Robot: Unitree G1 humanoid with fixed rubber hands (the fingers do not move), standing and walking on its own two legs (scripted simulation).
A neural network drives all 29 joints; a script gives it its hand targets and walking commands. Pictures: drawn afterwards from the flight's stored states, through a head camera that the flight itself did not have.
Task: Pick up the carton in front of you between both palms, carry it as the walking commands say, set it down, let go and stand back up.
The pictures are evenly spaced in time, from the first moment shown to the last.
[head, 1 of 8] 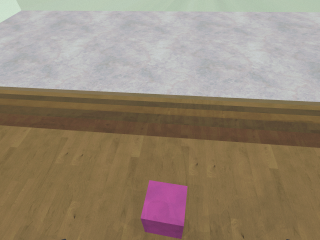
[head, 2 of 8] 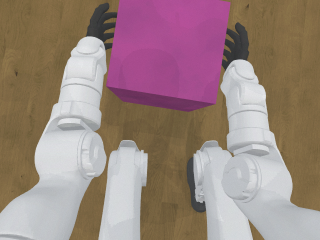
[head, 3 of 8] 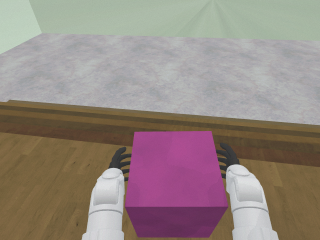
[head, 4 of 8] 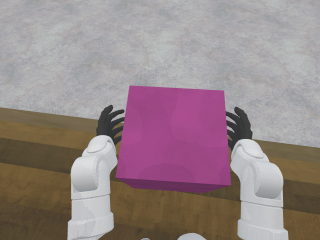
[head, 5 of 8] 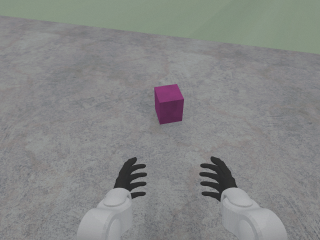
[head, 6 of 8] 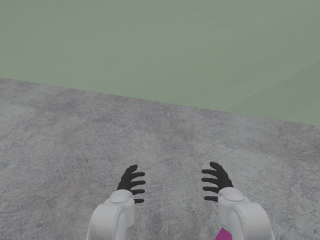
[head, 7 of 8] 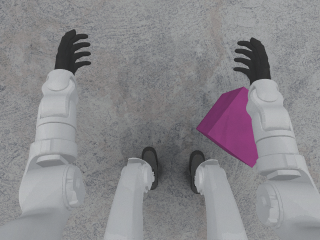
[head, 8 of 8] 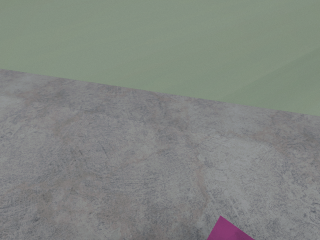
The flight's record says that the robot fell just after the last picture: no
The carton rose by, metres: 0.68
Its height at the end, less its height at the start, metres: -1.21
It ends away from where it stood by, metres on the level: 6.05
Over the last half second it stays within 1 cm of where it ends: yes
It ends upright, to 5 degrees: yes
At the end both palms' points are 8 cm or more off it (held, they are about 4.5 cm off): yes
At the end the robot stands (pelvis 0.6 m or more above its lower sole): yes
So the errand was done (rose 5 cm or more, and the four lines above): yes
